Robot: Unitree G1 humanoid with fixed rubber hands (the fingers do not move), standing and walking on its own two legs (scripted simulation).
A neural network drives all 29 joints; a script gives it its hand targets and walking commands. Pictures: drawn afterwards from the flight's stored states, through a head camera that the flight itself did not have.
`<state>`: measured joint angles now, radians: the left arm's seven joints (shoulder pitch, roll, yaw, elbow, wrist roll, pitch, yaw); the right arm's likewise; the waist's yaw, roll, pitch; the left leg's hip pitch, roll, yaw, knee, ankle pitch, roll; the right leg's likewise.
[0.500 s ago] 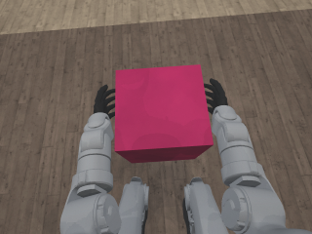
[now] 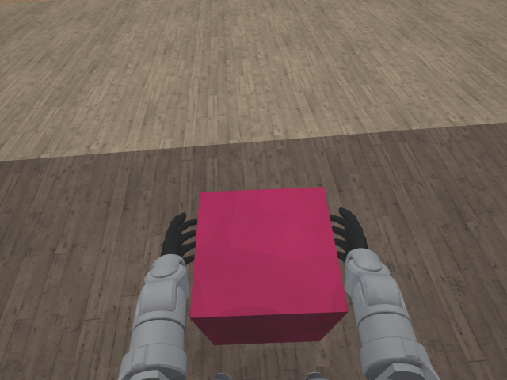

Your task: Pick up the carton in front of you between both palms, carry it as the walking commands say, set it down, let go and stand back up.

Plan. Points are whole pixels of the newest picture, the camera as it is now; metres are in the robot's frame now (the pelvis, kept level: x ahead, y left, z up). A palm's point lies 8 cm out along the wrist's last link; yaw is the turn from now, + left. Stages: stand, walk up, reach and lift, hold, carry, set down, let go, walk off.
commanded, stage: reach and lift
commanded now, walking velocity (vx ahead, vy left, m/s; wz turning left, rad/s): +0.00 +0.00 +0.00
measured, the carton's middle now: (264, 272) +0.34 +0.01 -0.09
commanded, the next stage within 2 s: hold in 1.34 s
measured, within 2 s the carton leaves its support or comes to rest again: neither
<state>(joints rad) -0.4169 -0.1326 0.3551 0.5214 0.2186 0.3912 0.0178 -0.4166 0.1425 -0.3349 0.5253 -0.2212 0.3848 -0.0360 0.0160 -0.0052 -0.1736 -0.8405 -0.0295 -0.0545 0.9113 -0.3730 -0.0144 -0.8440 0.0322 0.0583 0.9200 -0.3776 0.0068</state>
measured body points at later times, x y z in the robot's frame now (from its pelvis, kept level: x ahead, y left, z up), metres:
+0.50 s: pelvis +0.01 +0.00 +0.05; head -0.02 +0.00 +0.50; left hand +0.32 +0.16 +0.07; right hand +0.32 -0.15 +0.07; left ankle +0.03 +0.13 -0.68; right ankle +0.03 -0.12 -0.68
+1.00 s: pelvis +0.02 +0.00 +0.06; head +0.00 +0.00 +0.51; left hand +0.33 +0.15 +0.08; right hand +0.33 -0.15 +0.08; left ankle +0.03 +0.13 -0.68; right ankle +0.03 -0.12 -0.68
